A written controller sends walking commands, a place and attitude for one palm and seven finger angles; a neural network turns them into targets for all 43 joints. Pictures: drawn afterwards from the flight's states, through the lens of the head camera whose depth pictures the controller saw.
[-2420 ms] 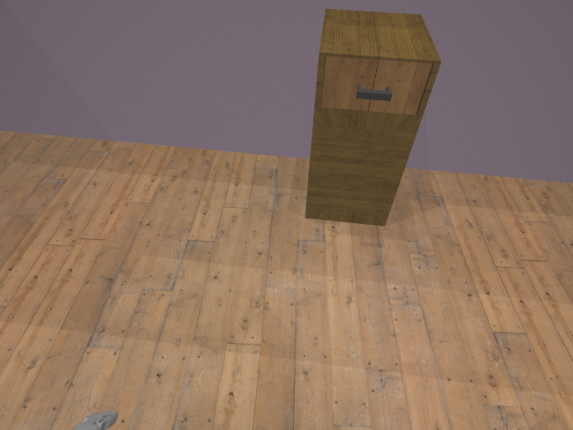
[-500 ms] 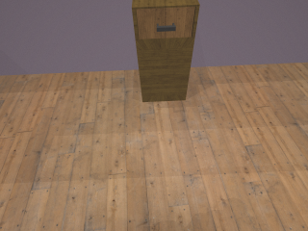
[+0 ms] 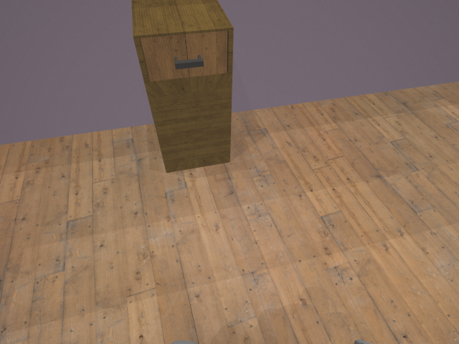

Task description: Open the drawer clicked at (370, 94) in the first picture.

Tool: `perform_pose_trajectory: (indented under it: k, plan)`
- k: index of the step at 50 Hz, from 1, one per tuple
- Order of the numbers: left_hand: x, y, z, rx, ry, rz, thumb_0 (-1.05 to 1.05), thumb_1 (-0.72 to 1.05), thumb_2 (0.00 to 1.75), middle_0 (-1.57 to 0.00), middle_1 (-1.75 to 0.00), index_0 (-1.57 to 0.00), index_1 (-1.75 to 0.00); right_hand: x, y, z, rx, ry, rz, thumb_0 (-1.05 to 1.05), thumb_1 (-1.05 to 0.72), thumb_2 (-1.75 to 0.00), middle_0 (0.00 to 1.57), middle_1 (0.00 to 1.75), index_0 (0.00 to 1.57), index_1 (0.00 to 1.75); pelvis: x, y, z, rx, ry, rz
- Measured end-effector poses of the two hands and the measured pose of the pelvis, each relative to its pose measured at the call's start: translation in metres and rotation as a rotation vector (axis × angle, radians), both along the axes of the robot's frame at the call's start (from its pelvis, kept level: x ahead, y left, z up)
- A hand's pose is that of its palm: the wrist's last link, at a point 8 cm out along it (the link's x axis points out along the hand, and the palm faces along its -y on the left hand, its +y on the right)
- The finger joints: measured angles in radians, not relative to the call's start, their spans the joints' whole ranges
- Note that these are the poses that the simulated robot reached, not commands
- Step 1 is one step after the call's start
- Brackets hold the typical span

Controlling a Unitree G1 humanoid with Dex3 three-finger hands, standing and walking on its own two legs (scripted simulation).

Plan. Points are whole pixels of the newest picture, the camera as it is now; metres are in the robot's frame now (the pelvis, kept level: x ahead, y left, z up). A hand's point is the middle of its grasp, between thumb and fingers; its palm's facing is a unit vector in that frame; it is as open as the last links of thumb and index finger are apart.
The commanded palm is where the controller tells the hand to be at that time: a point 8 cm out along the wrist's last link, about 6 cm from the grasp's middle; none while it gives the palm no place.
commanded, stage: walk to a spot facing it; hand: left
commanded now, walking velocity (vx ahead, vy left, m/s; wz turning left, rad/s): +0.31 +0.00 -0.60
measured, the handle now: (188, 61) +1.11 +0.30 -0.09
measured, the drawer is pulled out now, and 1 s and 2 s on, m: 0.00 0.00 0.00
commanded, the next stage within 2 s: none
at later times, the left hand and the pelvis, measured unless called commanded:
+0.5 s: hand (157, 268) +0.30 +0.21 -0.18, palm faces -0.32 -0.94 -0.14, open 7.4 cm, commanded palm none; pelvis +0.15 +0.06 -0.01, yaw -20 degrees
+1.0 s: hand (205, 196) +0.51 +0.13 -0.17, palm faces -0.52 -0.81 -0.27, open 7.3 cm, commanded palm none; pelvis +0.36 -0.03 -0.01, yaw -36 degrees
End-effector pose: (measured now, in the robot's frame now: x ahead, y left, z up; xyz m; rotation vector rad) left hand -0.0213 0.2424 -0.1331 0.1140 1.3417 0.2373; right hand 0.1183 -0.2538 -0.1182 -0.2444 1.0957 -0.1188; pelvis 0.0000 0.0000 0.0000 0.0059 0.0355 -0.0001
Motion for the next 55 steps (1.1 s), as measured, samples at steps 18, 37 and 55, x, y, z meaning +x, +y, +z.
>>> perform_pose_trajectory:
  k: [18,37,55]
  plan:
    - [0.231,0.073,-0.016,-0.038,-0.107,-0.310,0.01,0.91,0.90,-0.20,-0.29,-0.20,-0.30,-0.081,0.091,0.006,-0.020,0.189,-0.369,0.00,-0.91,-0.90,0.20,0.30,0.20,0.30,0.102,0.066,0.001,-0.060,-0.029,-0.250]
    - [0.482,-0.107,-0.042,-0.141,-0.213,-0.662,0.01,0.91,0.90,-0.20,-0.29,-0.20,-0.30,-0.075,0.128,-0.030,0.196,0.544,-0.764,0.01,-0.91,-0.90,0.20,0.30,0.20,0.30,0.253,-0.004,-0.035,-0.037,-0.036,-0.482]
    - [0.585,-0.061,-0.013,0.057,-0.004,-0.661,0.01,0.91,0.90,-0.20,-0.29,-0.20,-0.30,0.298,-0.055,-0.013,0.028,-0.165,-0.601,0.00,-0.91,-0.90,0.20,0.30,0.20,0.30,0.419,-0.034,-0.019,-0.005,-0.006,-0.688]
